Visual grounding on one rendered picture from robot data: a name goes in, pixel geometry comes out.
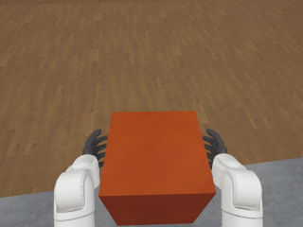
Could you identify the robot left hand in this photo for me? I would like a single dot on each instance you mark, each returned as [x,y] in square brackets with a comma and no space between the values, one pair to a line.
[92,148]

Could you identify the robot left forearm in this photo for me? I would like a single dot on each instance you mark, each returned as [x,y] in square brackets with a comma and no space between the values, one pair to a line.
[74,193]

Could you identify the robot right hand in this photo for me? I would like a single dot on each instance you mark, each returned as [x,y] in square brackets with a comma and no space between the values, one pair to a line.
[216,148]

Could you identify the robot right forearm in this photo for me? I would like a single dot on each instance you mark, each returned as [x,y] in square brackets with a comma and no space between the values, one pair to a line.
[241,192]

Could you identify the carton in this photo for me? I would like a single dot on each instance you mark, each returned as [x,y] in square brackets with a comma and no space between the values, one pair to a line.
[155,169]

